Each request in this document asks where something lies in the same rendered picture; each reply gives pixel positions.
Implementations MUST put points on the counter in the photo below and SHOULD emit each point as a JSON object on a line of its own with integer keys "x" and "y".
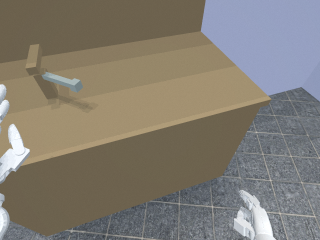
{"x": 162, "y": 108}

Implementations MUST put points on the tap lever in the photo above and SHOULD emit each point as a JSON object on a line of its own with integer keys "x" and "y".
{"x": 75, "y": 85}

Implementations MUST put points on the left robot forearm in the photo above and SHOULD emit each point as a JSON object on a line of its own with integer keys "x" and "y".
{"x": 4, "y": 218}

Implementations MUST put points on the robot left hand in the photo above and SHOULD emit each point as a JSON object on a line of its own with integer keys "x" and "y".
{"x": 13, "y": 158}

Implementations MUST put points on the robot right hand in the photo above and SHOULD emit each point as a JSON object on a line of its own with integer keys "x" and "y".
{"x": 252, "y": 223}

